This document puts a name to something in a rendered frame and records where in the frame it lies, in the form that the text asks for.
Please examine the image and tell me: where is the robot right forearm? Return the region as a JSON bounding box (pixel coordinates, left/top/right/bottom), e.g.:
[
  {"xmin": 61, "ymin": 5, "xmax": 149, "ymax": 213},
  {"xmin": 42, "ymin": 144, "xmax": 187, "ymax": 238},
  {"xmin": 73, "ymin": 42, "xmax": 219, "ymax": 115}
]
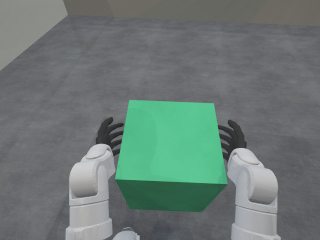
[{"xmin": 227, "ymin": 148, "xmax": 281, "ymax": 240}]

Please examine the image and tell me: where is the left robot hand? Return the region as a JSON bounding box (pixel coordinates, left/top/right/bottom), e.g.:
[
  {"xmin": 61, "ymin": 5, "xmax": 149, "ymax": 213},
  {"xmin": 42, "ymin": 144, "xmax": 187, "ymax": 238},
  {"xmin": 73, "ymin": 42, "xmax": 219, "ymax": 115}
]
[{"xmin": 95, "ymin": 117, "xmax": 124, "ymax": 157}]

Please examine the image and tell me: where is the carton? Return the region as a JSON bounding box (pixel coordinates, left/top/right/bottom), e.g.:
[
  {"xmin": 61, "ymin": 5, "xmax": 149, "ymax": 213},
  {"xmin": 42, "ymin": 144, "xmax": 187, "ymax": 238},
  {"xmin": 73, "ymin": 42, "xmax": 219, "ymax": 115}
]
[{"xmin": 115, "ymin": 100, "xmax": 228, "ymax": 212}]

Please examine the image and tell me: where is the right robot hand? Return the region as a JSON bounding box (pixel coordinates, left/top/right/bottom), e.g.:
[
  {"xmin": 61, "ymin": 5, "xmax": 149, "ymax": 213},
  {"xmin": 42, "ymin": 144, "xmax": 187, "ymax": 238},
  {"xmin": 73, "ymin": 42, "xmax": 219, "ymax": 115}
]
[{"xmin": 217, "ymin": 119, "xmax": 247, "ymax": 163}]

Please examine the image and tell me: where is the robot left forearm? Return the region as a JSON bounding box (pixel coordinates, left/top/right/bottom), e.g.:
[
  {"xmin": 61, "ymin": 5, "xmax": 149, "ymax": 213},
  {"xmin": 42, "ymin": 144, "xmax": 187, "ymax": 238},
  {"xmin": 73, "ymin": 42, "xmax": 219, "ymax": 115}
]
[{"xmin": 65, "ymin": 144, "xmax": 116, "ymax": 240}]

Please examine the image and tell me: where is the left robot thigh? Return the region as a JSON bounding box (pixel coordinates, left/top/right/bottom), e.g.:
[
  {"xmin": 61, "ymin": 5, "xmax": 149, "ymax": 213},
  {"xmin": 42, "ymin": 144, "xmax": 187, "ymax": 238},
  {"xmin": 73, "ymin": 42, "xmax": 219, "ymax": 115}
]
[{"xmin": 112, "ymin": 230, "xmax": 140, "ymax": 240}]

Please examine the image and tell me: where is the robot left shin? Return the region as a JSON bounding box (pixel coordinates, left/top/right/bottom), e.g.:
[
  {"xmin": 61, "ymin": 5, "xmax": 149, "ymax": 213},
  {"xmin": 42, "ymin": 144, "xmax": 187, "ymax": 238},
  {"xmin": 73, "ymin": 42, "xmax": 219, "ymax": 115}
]
[{"xmin": 122, "ymin": 227, "xmax": 134, "ymax": 232}]

